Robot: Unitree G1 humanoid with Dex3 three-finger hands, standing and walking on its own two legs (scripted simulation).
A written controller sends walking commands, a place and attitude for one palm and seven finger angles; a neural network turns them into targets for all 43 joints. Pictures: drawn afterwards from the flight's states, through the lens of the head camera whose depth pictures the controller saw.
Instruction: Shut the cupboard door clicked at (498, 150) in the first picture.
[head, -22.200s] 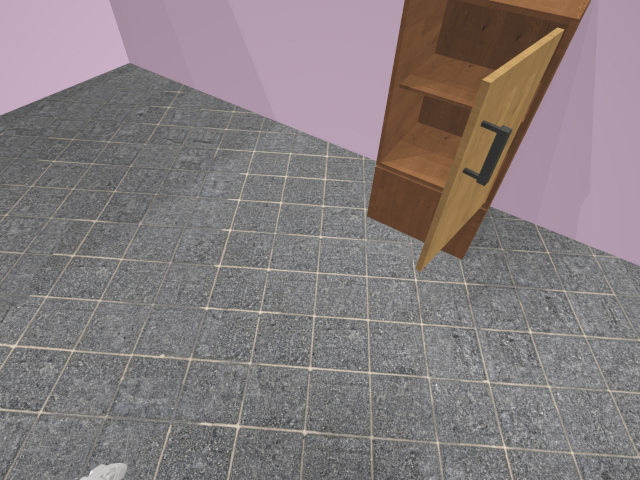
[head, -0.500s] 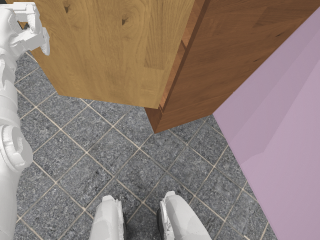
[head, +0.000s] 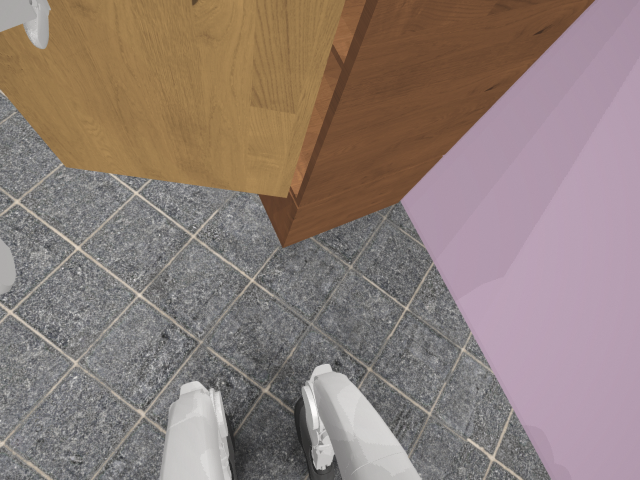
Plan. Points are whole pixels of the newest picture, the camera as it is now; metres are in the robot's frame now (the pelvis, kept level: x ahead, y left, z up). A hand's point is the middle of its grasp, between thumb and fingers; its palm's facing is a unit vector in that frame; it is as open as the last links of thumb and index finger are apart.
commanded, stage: push the door shut along its arc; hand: left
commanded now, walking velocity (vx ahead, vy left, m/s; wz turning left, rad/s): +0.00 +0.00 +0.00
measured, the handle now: out of the picture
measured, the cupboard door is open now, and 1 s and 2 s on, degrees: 61 57 57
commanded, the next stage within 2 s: pull the fist back off the door in 0.10 s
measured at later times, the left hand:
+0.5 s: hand out of the picture +0.60 +0.17 +0.10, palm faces +0.15 -0.99 -0.03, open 3.1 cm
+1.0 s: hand (58, 70) +0.52 +0.17 +0.10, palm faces +0.14 -0.99 +0.01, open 3.1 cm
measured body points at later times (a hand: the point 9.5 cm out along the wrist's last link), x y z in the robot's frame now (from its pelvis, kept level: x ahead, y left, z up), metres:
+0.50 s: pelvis +0.01 +0.00 +0.01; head +0.19 +0.04 +0.42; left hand +0.59 +0.23 +0.11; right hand -0.04 -0.23 -0.08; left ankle +0.03 +0.10 -0.61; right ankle +0.02 -0.12 -0.61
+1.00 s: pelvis +0.02 -0.01 +0.04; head +0.16 +0.02 +0.47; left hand +0.51 +0.22 +0.10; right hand +0.03 -0.28 -0.07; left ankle +0.03 +0.10 -0.61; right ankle +0.02 -0.12 -0.61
